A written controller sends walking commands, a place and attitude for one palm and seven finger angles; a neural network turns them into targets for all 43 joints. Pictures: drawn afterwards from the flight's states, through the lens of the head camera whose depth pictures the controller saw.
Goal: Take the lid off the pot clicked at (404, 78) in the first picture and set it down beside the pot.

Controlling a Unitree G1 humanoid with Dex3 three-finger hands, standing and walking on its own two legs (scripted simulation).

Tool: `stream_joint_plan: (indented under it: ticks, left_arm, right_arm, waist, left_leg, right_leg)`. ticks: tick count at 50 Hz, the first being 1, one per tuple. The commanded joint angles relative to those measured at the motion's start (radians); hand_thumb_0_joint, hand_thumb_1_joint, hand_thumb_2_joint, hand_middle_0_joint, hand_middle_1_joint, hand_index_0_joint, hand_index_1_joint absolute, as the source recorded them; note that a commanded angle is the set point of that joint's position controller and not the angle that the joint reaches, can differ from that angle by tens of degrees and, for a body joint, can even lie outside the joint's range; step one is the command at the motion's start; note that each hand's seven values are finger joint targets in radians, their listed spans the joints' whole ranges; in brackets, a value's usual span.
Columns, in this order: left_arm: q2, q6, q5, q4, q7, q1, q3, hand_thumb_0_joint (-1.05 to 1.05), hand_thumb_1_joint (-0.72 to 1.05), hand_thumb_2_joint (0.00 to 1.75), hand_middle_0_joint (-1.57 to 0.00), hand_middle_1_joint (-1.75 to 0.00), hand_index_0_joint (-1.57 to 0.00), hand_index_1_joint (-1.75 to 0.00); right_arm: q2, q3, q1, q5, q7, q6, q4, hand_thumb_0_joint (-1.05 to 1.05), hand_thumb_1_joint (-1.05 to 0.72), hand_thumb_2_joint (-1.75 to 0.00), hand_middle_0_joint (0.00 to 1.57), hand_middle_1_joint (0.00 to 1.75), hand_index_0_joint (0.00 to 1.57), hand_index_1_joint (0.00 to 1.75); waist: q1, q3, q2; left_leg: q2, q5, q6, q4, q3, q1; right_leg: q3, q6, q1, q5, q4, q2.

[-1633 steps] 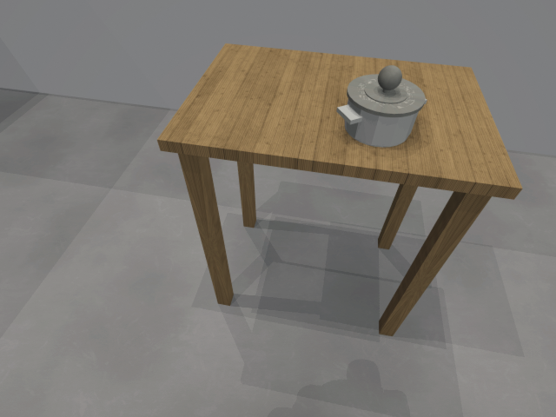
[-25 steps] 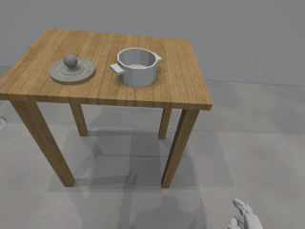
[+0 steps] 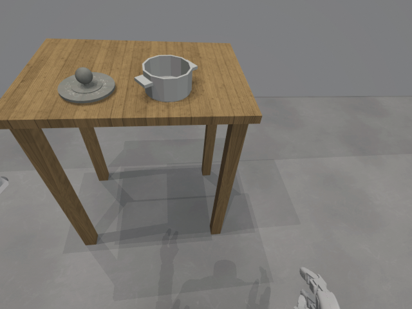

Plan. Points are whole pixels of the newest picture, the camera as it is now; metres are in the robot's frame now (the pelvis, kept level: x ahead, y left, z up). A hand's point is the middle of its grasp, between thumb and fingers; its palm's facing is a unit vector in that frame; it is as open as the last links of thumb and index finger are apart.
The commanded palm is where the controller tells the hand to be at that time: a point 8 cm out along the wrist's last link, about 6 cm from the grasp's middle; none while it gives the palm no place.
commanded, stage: stop stepping back and stand still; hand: left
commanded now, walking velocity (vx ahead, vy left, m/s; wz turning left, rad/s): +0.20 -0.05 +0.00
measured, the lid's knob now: (84, 75) +0.70 +0.36 +0.09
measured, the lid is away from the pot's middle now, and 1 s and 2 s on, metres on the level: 0.24 0.24 0.24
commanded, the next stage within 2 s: let the arm hang, fingers relaxed in 1.12 s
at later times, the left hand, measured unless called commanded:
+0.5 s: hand out of the picture +0.18 +0.24 +0.24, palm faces +0.48 -0.77 -0.42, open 7.4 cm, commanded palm +0.12 +0.29 +0.26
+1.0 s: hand out of the picture -0.02 +0.18 -0.19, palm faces +0.16 -0.97 -0.17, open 7.0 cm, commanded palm none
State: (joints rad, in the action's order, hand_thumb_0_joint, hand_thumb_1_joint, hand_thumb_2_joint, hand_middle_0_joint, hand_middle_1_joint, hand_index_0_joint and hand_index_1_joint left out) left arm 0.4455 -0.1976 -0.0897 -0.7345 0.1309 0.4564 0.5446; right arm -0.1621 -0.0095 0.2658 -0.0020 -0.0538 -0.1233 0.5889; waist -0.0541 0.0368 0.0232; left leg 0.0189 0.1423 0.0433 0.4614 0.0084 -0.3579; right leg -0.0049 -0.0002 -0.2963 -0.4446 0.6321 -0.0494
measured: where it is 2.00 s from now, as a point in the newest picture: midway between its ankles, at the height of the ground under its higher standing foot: outside the picture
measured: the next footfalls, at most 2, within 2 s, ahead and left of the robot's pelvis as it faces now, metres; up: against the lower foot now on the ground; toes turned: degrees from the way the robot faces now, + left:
left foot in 0.24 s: +0.04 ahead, +0.12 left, +0.00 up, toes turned +7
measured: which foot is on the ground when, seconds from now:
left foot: down 0.00-0.08, up 0.10-0.22, down 0.24-1.00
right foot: down 0.00-1.00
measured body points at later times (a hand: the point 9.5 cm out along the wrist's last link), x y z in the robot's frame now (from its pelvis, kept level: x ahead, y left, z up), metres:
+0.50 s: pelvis +0.00 +0.00 -0.01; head +0.00 +0.01 +0.44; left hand +0.15 +0.28 +0.26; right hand +0.17 -0.22 -0.09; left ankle +0.00 +0.12 -0.74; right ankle -0.01 -0.10 -0.74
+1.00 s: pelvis +0.03 +0.00 -0.01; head +0.07 +0.04 +0.44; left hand -0.02 +0.23 -0.18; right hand +0.06 -0.25 -0.14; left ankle +0.00 +0.11 -0.74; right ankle -0.01 -0.11 -0.74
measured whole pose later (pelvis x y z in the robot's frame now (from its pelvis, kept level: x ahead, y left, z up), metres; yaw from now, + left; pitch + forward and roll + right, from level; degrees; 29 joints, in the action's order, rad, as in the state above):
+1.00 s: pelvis +0.03 +0.00 -0.01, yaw +7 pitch +1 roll -1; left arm 0.21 0.05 0.00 1.03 0.02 0.32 0.03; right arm -0.18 0.02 0.31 0.02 -0.04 0.03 0.99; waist 0.01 -0.10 0.06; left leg -0.01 0.34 0.01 0.60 0.00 -0.27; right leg 0.05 -0.02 -0.18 -0.37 0.54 -0.02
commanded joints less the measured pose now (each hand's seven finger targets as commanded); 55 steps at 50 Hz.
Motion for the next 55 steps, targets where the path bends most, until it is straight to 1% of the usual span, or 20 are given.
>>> stream_joint_plan:
  ticks: [1, 4, 6, 10, 12, 15, 19, 23, 27, 28, 29, 31, 33, 35, 37, 38, 40, 43, 46, 55]
  left_arm:
    - [0.194, -0.061, 0.026, -0.249, 0.009, 0.036, 0.076, 0.0, 0.9, 0.9, -0.2, -0.3, -0.2, -0.3]
    - [0.227, -0.072, 0.016, -0.225, 0.019, -0.067, 0.099, 0.0, 0.9, 0.9, -0.2, -0.3, -0.2, -0.3]
    - [0.182, -0.054, 0.009, -0.135, 0.028, -0.09, 0.067, 0.0, 0.9, 0.9, -0.2, -0.3, -0.2, -0.3]
    - [0.136, -0.039, 0.014, -0.014, 0.033, -0.195, 0.004, 0.0, 0.9, 0.9, -0.2, -0.3, -0.2, -0.3]
    - [0.13, -0.053, 0.011, -0.058, 0.029, -0.208, -0.003, 0.0, 0.9, 0.9, -0.2, -0.3, -0.2, -0.3]
    - [0.149, -0.038, 0.027, -0.087, 0.019, -0.173, 0.024, 0.0, 0.9, 0.9, -0.2, -0.3, -0.2, -0.3]
    - [0.169, -0.064, 0.034, -0.173, 0.017, -0.072, 0.048, 0.0, 0.9, 0.9, -0.2, -0.3, -0.2, -0.3]
    - [0.183, -0.083, 0.02, -0.211, 0.022, -0.027, 0.066, 0.0, 0.9, 0.9, -0.2, -0.3, -0.2, -0.3]
    - [0.178, -0.084, 0.013, -0.162, 0.028, -0.03, 0.071, 0.0, 0.9, 0.9, -0.2, -0.3, -0.2, -0.3]
    - [-0.051, 0.073, 0.101, 0.736, -0.11, -0.025, -0.436, 0.0, 0.9, 0.9, -0.2, -0.3, -0.2, -0.3]
    - [-0.078, 0.151, 0.135, 0.794, -0.13, -0.003, -0.394, 0.0, 0.9, 0.9, -0.2, -0.3, -0.2, -0.3]
    - [-0.119, 0.183, 0.128, 0.869, -0.13, -0.067, -0.425, 0.0, 0.9, 0.9, -0.2, -0.3, -0.2, -0.3]
    - [-0.108, 0.186, 0.128, 0.97, -0.133, -0.142, -0.44, 0.0, 0.9, 0.9, -0.2, -0.3, -0.2, -0.3]
    - [-0.069, 0.188, 0.125, 1.113, -0.126, -0.179, -0.435, 0.0, 0.9, 0.9, -0.2, -0.3, -0.2, -0.3]
    - [-0.022, 0.194, 0.122, 1.248, -0.113, -0.195, -0.44, 0.0, 0.9, 0.9, -0.2, -0.3, -0.2, -0.3]
    - [-0.03, 0.194, 0.113, 1.31, -0.108, -0.216, -0.454, 0.0, 0.9, 0.9, -0.2, -0.3, -0.2, -0.3]
    - [-0.029, 0.193, 0.114, 1.421, -0.104, -0.243, -0.47, 0.0, 0.9, 0.9, -0.2, -0.3, -0.2, -0.3]
    - [-0.055, 0.194, 0.1, 1.534, -0.102, -0.276, -0.483, 0.0, 0.9, 0.9, -0.2, -0.3, -0.2, -0.3]
    - [-0.143, 0.202, 0.087, 1.633, -0.108, -0.164, -0.495, 0.0, 0.9, 0.9, -0.2, -0.3, -0.2, -0.3]
    - [-0.184, 0.193, 0.086, 1.796, -0.094, -0.123, -0.528, 0.0, 0.9, 0.9, -0.2, -0.3, -0.2, -0.3]
  right_arm:
    - [-0.153, 0.049, -0.146, 0.007, -0.008, -0.04, -0.16, 0.0, -0.9, -0.9, 0.2, 0.3, 0.2, 0.3]
    - [-0.156, 0.063, -0.118, 0.01, -0.016, -0.019, -0.109, 0.0, -0.9, -0.9, 0.2, 0.3, 0.2, 0.3]
    - [-0.154, 0.066, -0.103, 0.0, -0.017, -0.003, -0.092, 0.0, -0.9, -0.9, 0.2, 0.3, 0.2, 0.3]
    - [-0.159, 0.039, -0.136, -0.014, -0.035, 0.001, -0.101, 0.0, -0.9, -0.9, 0.2, 0.3, 0.2, 0.3]
    - [-0.183, 0.047, -0.165, -0.025, -0.04, -0.018, -0.139, 0.0, -0.9, -0.9, 0.2, 0.3, 0.2, 0.3]
    - [-0.167, 0.038, -0.162, -0.026, -0.03, -0.023, -0.147, 0.0, -0.9, -0.9, 0.2, 0.3, 0.2, 0.3]
    - [-0.157, 0.036, -0.16, -0.006, -0.019, -0.048, -0.144, 0.0, -0.9, -0.9, 0.2, 0.3, 0.2, 0.3]
    - [-0.151, 0.049, -0.129, -0.009, -0.005, -0.048, -0.114, 0.0, -0.9, -0.9, 0.2, 0.3, 0.2, 0.3]
    - [-0.15, 0.049, -0.129, -0.015, -0.007, -0.025, -0.114, 0.0, -0.9, -0.9, 0.2, 0.3, 0.2, 0.3]
    - [-0.355, 0.134, -0.136, -0.053, 0.052, -0.09, 0.101, 0.0, -0.9, -0.9, 0.2, 0.3, 0.2, 0.3]
    - [-0.303, 0.141, -0.065, -0.017, 0.066, -0.038, 0.151, 0.0, -0.9, -0.9, 0.2, 0.3, 0.2, 0.3]
    - [-0.272, 0.102, -0.074, -0.005, 0.061, 0.034, 0.125, 0.0, -0.9, -0.9, 0.2, 0.3, 0.2, 0.3]
    - [-0.29, 0.095, -0.073, 0.02, 0.055, 0.052, 0.117, 0.0, -0.9, -0.9, 0.2, 0.3, 0.2, 0.3]
    - [-0.284, 0.096, -0.093, 0.025, 0.047, 0.068, 0.121, 0.0, -0.9, -0.9, 0.2, 0.3, 0.2, 0.3]
    - [-0.213, 0.086, -0.092, 0.016, 0.039, 0.087, 0.124, 0.0, -0.9, -0.9, 0.2, 0.3, 0.2, 0.3]
    - [-0.193, 0.085, -0.096, 0.017, 0.034, 0.1, 0.142, 0.0, -0.9, -0.9, 0.2, 0.3, 0.2, 0.3]
    - [-0.174, 0.084, -0.083, 0.017, 0.031, 0.116, 0.185, 0.0, -0.9, -0.9, 0.2, 0.3, 0.2, 0.3]
    - [-0.134, 0.068, 0.03, 0.013, 0.035, 0.121, 0.261, 0.0, -0.9, -0.9, 0.2, 0.3, 0.2, 0.3]
    - [-0.17, 0.064, 0.048, 0.021, 0.011, 0.117, 0.31, 0.0, -0.9, -0.9, 0.2, 0.3, 0.2, 0.3]
    - [-0.096, 0.054, 0.125, 0.001, 0.001, 0.127, 0.433, 0.0, -0.9, -0.9, 0.2, 0.3, 0.2, 0.3]
  waist:
    - [0.04, 0.091, -0.143]
    - [0.028, 0.076, 0.07]
    - [0.015, 0.013, 0.106]
    - [0.006, -0.098, -0.03]
    - [0.021, -0.094, -0.207]
    - [0.034, -0.093, -0.212]
    - [0.047, -0.024, -0.097]
    - [0.031, 0.066, -0.012]
    - [0.027, 0.093, -0.071]
    - [-0.023, 0.02, -0.047]
    - [0.017, 0.083, -0.047]
    - [0.038, 0.061, -0.012]
    - [0.047, 0.031, 0.059]
    - [0.073, 0.049, 0.111]
    - [0.064, 0.048, 0.274]
    - [0.059, 0.01, 0.253]
    - [0.045, -0.035, 0.082]
    - [-0.007, -0.027, -0.056]
    - [0.043, 0.011, -0.284]
    - [0.032, -0.004, -0.033]
  left_leg:
    - [-0.085, 0.437, -0.033, -0.217, 0.131, -0.115]
    - [-0.014, 0.21, -0.048, 0.303, 0.038, 0.048]
    - [-0.026, 0.244, -0.038, 0.457, 0.032, 0.043]
    - [-0.074, 0.327, 0.017, 0.042, 0.05, 0.101]
    - [-0.174, 0.431, 0.069, -0.133, 0.244, 0.091]
    - [-0.216, 0.709, 0.073, -0.277, 0.342, -0.157]
    - [-0.135, 0.324, 0.043, -0.126, 0.2, -0.082]
    - [-0.054, 0.022, -0.008, 0.116, 0.045, 0.039]
    - [-0.083, -0.203, -0.009, 0.042, 0.05, 0.168]
    - [-0.109, -0.405, -0.013, 0.22, 0.081, 0.116]
    - [-0.13, -0.448, -0.011, 0.173, 0.104, 0.141]
    - [-0.2, -0.214, 0.073, 0.069, 0.267, 0.025]
    - [-0.228, -0.243, 0.119, 0.021, 0.368, -0.004]
    - [-0.157, -0.321, 0.083, 0.096, 0.261, -0.026]
    - [-0.002, -0.106, -0.015, 0.274, 0.031, -0.093]
    - [0.003, 0.196, -0.032, 0.346, -0.004, -0.093]
    - [-0.017, 0.339, -0.033, 0.415, -0.005, -0.078]
    - [-0.085, -0.035, -0.021, 0.092, 0.02, 0.133]
    - [-0.195, -0.317, 0.073, -0.012, 0.172, 0.214]
    - [-0.131, -0.218, 0.02, 0.001, 0.064, 0.218]
  right_leg:
    - [0.037, -0.046, 0.301, 0.062, -0.28, 0.018]
    - [-0.299, -0.169, -0.024, -0.163, -0.488, 0.308]
    - [-0.32, -0.187, -0.16, -0.287, -0.494, 0.351]
    - [-0.133, -0.108, -0.166, -0.215, -0.316, 0.219]
    - [-0.008, -0.042, -0.113, -0.041, -0.117, 0.075]
    - [0.041, -0.008, 0.061, 0.005, -0.018, 0.012]
    - [-0.021, -0.022, 0.169, 0.167, -0.199, 0.062]
    - [-0.21, -0.088, 0.181, 0.381, -0.282, 0.219]
    - [-0.081, -0.042, 0.197, 0.621, -0.187, 0.148]
    - [0.022, -0.042, -0.001, 0.712, 0.031, 0.21]
    - [0.036, -0.029, -0.025, 0.524, 0.027, 0.161]
    - [0.047, -0.014, -0.06, 0.125, 0.106, 0.08]
    - [0.007, -0.008, -0.055, 0.085, 0.133, 0.057]
    - [-0.036, -0.016, 0.085, 0.316, 0.023, 0.084]
    - [-0.205, -0.088, 0.227, 0.684, -0.14, 0.258]
    - [-0.264, -0.149, 0.222, 0.823, -0.186, 0.327]
    - [-0.252, -0.196, 0.193, 0.873, -0.207, 0.341]
    - [-0.136, -0.123, 0.085, 0.639, -0.149, 0.246]
    - [-0.001, -0.022, 0.076, 0.29, -0.108, 0.085]
    - [-0.017, -0.039, 0.177, 0.457, -0.249, 0.131]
